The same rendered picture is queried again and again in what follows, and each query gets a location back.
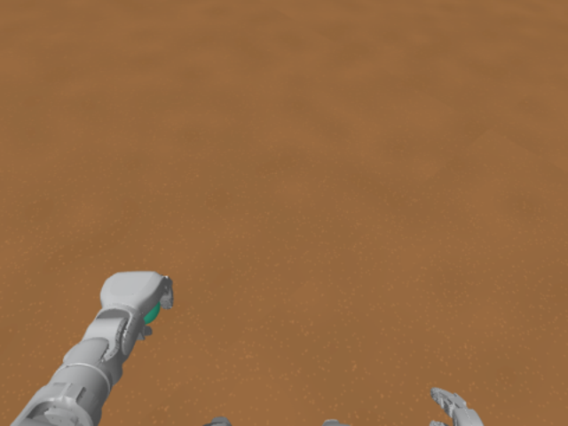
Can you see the left robot hand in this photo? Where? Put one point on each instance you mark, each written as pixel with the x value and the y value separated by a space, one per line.
pixel 141 291

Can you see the right robot hand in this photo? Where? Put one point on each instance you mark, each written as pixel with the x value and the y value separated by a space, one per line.
pixel 455 407

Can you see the left robot arm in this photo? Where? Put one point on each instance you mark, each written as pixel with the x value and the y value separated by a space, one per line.
pixel 79 388

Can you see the ball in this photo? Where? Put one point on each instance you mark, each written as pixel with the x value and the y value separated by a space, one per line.
pixel 152 314

